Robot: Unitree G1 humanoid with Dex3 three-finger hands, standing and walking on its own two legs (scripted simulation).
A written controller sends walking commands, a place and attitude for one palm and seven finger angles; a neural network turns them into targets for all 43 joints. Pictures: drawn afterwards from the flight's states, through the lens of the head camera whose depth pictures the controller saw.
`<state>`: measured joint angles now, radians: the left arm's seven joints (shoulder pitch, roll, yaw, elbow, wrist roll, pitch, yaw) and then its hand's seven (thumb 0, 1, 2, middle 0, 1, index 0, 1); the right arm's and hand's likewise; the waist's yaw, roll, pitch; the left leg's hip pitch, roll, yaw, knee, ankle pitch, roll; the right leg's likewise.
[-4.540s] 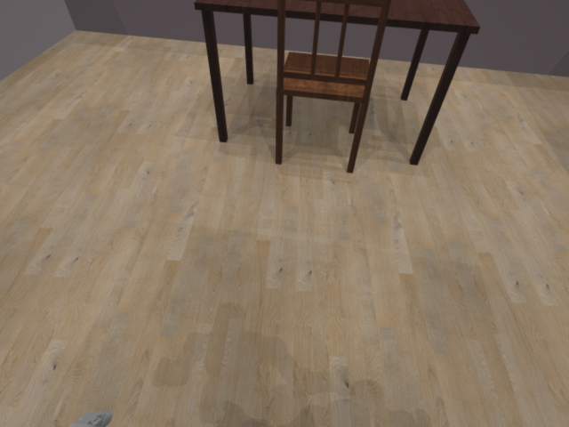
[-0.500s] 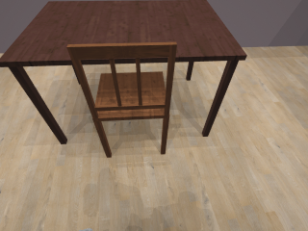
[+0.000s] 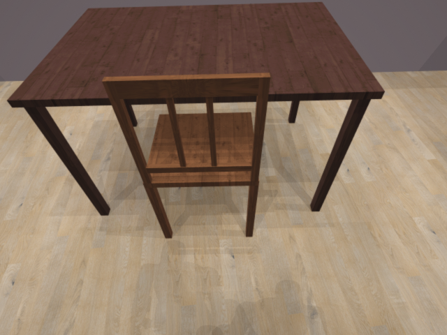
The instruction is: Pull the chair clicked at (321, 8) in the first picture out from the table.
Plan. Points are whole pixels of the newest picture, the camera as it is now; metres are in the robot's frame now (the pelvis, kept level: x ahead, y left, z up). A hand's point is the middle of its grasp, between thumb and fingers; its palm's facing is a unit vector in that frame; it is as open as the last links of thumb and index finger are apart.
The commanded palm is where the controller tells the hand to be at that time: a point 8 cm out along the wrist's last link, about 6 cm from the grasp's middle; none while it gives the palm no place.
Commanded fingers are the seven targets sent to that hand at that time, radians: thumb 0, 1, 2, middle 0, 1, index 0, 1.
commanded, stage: take the last steps up to it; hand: left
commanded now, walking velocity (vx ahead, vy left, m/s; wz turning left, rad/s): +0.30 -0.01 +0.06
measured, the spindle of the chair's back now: (177, 135) +0.67 +0.18 -0.09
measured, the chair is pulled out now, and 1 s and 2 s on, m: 0.00 0.00 0.00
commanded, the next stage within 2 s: come to a stop and stand still in 0.50 s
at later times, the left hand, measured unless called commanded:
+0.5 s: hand out of the picture +0.11 +0.19 -0.18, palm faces +0.09 -0.99 -0.13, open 7.4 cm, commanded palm none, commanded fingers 0.00 0.90 0.90 -0.20 -0.30 -0.20 -0.30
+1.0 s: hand (155, 270) +0.29 +0.19 -0.17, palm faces +0.06 -0.98 -0.21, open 7.3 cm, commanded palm none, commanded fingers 0.00 0.90 0.90 -0.20 -0.30 -0.20 -0.30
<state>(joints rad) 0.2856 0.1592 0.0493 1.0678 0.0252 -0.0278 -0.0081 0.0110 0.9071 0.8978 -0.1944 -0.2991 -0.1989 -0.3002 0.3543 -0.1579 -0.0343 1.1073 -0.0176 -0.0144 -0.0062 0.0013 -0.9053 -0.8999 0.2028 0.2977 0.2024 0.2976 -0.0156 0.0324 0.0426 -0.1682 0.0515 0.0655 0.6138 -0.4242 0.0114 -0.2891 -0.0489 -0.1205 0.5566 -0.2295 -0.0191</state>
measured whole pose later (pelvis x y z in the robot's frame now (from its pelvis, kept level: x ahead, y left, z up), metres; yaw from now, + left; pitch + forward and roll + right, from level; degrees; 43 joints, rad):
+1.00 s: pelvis +0.20 +0.01 +0.00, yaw +2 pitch -1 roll +0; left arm 0.11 0.14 0.04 1.03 0.02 0.02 0.05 0.00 0.91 0.90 -0.20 -0.30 -0.20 -0.30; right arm 0.23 -0.15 -0.05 1.07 0.00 0.04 -0.03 0.00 -0.91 -0.90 0.20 0.30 0.20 0.30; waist -0.02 0.01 0.09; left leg -0.23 0.03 0.07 0.60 -0.39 -0.04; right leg -0.31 -0.06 -0.09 0.55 -0.23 -0.01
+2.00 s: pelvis +0.16 +0.01 +0.01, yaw +0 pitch -1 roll -1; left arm 0.33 0.10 0.00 1.11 0.01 -0.03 0.06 0.01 0.91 0.90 -0.20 -0.30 -0.20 -0.30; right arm 0.31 -0.12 0.00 1.09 -0.01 -0.01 -0.03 0.00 -0.91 -0.90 0.20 0.30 0.20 0.30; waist -0.04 0.02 0.04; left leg -0.26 0.05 0.05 0.53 -0.25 -0.01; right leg -0.17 0.03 -0.05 0.48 -0.29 -0.04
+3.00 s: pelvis +0.14 +0.06 +0.01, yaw +1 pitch -1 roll -1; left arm 0.38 0.13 -0.01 1.11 0.02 -0.01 0.05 0.01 0.91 0.90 -0.20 -0.30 -0.20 -0.30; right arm 0.29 -0.14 0.01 1.13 0.00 -0.01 -0.01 0.01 -0.92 -0.90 0.20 0.30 0.20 0.30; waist 0.00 -0.03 0.01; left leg -0.24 -0.04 0.07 0.43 -0.17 0.07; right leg -0.17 -0.05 -0.03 0.43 -0.23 0.04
